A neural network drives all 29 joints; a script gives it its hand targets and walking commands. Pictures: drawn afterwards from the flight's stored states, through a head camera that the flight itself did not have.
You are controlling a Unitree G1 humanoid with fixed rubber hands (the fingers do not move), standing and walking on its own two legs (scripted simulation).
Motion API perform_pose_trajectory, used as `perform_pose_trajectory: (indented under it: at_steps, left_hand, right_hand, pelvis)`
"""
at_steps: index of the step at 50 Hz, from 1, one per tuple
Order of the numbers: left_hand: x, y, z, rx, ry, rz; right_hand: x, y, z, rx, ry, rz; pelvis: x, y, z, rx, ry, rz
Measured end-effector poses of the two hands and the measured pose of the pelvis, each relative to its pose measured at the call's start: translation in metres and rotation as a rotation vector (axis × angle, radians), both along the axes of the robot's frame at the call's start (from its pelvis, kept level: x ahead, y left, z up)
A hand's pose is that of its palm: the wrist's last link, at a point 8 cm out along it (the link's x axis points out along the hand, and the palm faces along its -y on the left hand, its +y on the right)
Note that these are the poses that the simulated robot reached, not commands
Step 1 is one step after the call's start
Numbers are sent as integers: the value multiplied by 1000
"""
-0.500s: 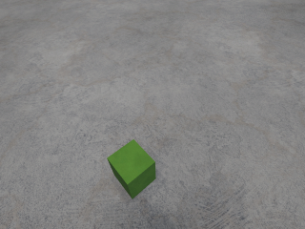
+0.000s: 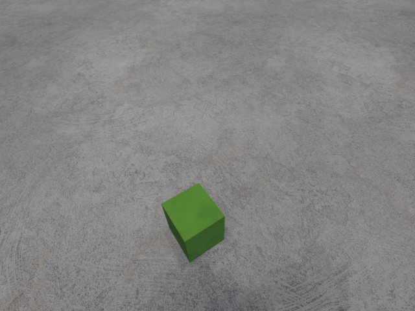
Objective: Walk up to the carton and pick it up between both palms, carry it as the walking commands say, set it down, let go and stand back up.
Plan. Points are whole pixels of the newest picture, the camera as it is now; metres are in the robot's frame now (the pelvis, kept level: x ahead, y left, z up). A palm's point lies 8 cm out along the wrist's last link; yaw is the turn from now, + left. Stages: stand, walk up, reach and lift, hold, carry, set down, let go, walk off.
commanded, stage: walk up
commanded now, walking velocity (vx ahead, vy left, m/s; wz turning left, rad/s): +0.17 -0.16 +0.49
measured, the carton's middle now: (194, 222) +0.59 +0.11 -0.64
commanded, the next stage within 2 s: none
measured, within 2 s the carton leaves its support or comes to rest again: neither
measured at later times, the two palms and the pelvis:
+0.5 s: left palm out of the picture +0.07 +0.19 -0.15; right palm out of the picture +0.07 -0.31 -0.10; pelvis +0.07 -0.05 +0.01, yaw +12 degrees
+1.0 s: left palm out of the picture +0.09 +0.14 -0.15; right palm (319, 205) +0.38 -0.26 -0.11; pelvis +0.17 -0.09 +0.00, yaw +26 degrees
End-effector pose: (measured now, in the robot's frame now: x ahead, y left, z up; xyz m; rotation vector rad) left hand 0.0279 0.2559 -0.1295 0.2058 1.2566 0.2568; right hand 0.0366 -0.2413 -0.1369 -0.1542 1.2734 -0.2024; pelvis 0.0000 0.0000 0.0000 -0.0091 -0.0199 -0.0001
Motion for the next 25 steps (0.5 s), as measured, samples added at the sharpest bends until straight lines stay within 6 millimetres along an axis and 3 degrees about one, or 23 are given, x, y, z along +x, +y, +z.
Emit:
perform_pose_trajectory:
  at_steps: [5, 8, 10, 17, 21, 25]
  left_hand:
    - [-22, -3, -11, -43, 15, 82]
    - [-31, -5, -30, -81, 30, 129]
    - [-31, -9, -38, -107, 41, 142]
    - [6, -29, -23, -161, -16, 173]
    - [23, -45, -20, -163, -23, 196]
    - [45, -65, -16, -143, -32, 196]
  right_hand:
    - [43, 1, 9, -19, -58, 86]
    - [52, 2, 6, -52, -57, 127]
    - [47, 0, 5, -64, -43, 126]
    - [10, -28, 32, -106, 119, 134]
    - [14, -49, 39, -117, 167, 153]
    - [33, -70, 33, -100, 200, 171]
  pelvis:
    - [-1, 0, -2, -18, 6, 66]
    - [3, 3, -13, -45, 10, 109]
    - [7, 3, -16, -33, -1, 116]
    - [36, -13, 4, -35, 8, 171]
    - [53, -30, 7, -36, 31, 200]
    - [73, -52, 5, -15, 62, 216]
